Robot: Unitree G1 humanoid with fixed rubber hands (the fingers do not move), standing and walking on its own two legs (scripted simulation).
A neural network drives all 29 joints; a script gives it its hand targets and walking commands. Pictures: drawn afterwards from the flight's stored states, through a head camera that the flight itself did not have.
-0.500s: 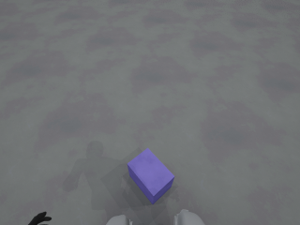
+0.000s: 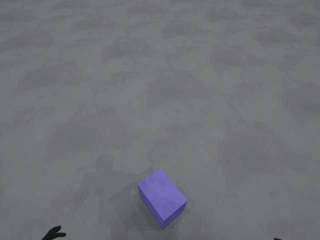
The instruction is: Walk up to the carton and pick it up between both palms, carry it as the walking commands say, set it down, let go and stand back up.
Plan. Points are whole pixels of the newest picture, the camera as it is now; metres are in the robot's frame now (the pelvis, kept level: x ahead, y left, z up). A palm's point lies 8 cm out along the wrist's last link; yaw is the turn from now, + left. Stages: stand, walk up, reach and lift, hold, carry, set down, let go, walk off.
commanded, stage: walk up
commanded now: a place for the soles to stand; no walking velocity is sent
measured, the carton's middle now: (161, 198) +0.44 +0.00 -0.65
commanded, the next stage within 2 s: none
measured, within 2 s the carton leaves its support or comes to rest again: neither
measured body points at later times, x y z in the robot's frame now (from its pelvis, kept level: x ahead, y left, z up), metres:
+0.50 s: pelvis +0.01 +0.06 +0.00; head +0.05 +0.04 +0.44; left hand +0.07 +0.41 -0.09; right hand +0.14 -0.29 -0.10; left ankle +0.05 +0.20 -0.70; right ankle +0.04 -0.13 -0.72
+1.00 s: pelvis +0.08 +0.19 -0.04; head +0.10 +0.15 +0.40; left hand +0.27 +0.53 -0.09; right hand +0.09 -0.16 -0.15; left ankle +0.19 +0.33 -0.69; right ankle +0.10 +0.01 -0.72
